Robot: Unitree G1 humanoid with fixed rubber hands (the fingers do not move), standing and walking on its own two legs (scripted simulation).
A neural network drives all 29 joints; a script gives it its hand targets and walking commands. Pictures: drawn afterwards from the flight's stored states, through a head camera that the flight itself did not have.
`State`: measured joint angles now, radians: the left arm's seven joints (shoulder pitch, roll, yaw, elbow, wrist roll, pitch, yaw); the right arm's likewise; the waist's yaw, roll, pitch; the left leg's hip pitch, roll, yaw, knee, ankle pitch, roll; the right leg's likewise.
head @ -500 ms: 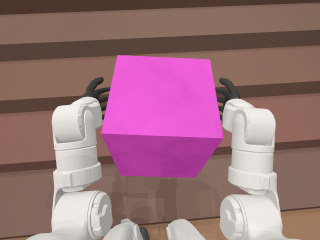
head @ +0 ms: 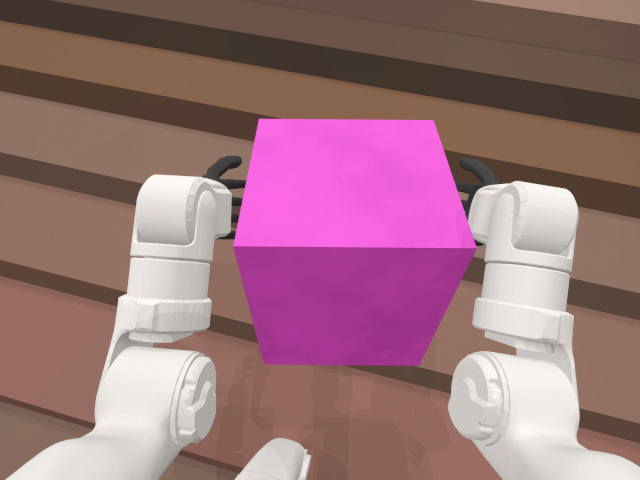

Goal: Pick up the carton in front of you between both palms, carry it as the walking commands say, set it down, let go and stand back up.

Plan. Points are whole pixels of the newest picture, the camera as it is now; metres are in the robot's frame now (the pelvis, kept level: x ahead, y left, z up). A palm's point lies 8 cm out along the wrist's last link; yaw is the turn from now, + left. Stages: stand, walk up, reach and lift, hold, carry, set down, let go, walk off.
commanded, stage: carry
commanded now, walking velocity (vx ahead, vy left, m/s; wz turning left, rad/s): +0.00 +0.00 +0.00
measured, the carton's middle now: (343, 249) +0.39 +0.05 +0.09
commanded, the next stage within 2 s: none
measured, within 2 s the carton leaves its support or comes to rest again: neither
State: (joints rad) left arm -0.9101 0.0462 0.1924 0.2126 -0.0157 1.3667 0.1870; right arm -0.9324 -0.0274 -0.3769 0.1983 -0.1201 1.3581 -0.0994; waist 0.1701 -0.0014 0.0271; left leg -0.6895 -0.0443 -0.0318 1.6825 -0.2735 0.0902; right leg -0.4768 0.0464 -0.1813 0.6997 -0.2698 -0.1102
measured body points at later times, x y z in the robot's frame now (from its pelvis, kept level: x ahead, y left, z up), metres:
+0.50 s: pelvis +0.23 +0.04 +0.04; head +0.29 +0.05 +0.49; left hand +0.64 +0.16 +0.18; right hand +0.62 -0.14 +0.19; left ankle +0.07 +0.12 -0.70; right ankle +0.35 -0.03 -0.57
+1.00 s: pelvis +0.37 +0.05 +0.14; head +0.34 +0.05 +0.59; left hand +0.73 +0.20 +0.29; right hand +0.73 -0.10 +0.28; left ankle +0.38 +0.13 -0.59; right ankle +0.38 -0.02 -0.59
